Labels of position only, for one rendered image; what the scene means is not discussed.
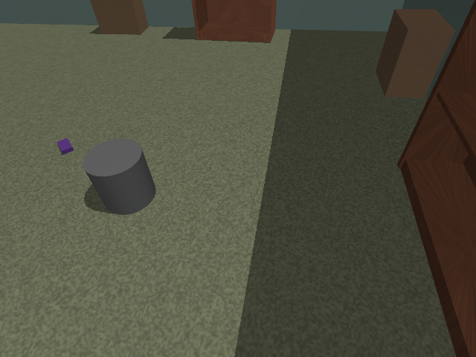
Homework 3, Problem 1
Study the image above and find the bookshelf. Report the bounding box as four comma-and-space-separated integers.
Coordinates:
397, 0, 476, 357
191, 0, 277, 43

